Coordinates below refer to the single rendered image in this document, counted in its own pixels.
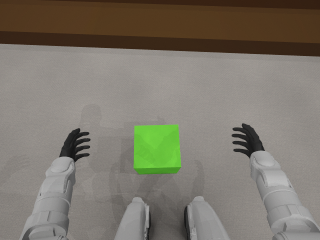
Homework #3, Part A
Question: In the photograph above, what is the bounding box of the left robot thigh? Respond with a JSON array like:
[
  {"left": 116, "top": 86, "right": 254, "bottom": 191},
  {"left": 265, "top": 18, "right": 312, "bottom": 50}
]
[{"left": 114, "top": 202, "right": 150, "bottom": 240}]

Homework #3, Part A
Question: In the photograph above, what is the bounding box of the right robot thigh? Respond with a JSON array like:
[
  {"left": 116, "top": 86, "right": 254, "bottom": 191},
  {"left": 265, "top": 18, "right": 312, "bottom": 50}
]
[{"left": 187, "top": 201, "right": 231, "bottom": 240}]

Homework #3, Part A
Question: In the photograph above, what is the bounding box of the robot thigh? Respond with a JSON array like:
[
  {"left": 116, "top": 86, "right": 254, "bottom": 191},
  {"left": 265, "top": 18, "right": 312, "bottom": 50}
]
[
  {"left": 114, "top": 202, "right": 150, "bottom": 240},
  {"left": 187, "top": 201, "right": 231, "bottom": 240}
]

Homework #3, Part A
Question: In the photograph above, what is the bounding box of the robot right hand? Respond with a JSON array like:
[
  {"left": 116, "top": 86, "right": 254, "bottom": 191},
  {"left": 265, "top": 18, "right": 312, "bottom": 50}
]
[{"left": 231, "top": 123, "right": 265, "bottom": 159}]

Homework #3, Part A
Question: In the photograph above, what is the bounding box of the robot left hand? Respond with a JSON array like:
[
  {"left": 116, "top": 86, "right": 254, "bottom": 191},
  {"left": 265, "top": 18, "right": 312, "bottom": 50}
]
[{"left": 59, "top": 128, "right": 91, "bottom": 163}]

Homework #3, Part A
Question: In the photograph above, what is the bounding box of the robot left forearm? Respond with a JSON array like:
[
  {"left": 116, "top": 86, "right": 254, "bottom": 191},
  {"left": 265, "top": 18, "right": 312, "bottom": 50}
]
[{"left": 19, "top": 156, "right": 76, "bottom": 240}]

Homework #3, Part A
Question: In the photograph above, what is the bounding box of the carton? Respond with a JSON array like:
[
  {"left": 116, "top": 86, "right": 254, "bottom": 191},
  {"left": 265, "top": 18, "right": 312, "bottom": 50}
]
[{"left": 133, "top": 124, "right": 181, "bottom": 175}]

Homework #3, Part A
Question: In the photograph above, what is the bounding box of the robot right forearm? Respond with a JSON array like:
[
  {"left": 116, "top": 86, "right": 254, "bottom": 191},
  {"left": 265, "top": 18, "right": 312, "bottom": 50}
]
[{"left": 249, "top": 150, "right": 320, "bottom": 234}]

